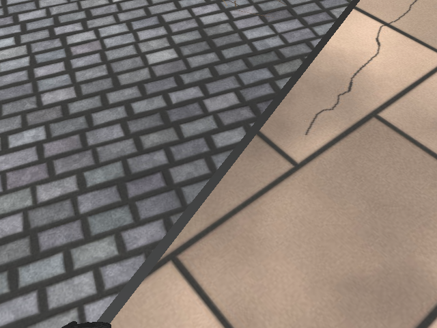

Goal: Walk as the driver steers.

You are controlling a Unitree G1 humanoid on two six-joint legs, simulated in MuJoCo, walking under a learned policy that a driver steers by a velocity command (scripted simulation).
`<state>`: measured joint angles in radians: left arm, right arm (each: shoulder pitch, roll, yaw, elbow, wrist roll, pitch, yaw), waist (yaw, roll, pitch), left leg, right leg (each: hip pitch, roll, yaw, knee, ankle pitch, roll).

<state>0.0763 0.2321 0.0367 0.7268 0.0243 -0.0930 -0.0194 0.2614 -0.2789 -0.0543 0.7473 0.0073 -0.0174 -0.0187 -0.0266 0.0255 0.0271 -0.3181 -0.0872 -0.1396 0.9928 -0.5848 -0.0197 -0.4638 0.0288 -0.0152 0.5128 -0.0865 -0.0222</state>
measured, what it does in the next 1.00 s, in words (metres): steps on the spot, turning right: left foot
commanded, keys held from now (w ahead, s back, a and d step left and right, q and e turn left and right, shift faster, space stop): no key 0.36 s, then e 0.54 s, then no key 0.10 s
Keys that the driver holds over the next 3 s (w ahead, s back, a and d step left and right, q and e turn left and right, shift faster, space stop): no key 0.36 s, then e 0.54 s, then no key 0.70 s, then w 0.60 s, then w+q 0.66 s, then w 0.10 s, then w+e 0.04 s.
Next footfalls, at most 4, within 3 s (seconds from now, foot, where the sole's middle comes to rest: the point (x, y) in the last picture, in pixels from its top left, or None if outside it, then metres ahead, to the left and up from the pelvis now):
0.20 left None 0.07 0.15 -0.76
1.04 left None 0.15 0.13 -0.76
1.34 right None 0.04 -0.11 -0.76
2.32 right None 0.43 -0.23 -0.76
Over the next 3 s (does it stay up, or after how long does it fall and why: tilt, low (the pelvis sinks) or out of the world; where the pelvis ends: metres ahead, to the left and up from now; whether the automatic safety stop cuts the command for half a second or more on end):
stays up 0.67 -0.10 0.01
